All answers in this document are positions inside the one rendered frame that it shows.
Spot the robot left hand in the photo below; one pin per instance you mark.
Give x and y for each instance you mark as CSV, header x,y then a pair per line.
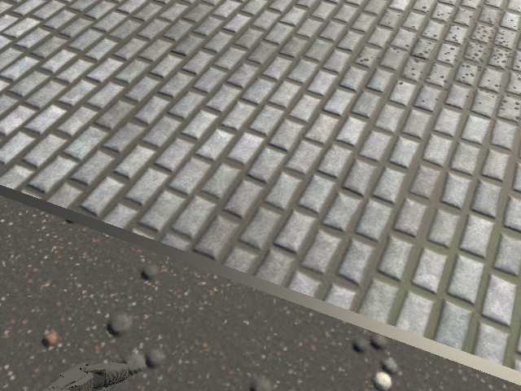
x,y
90,378

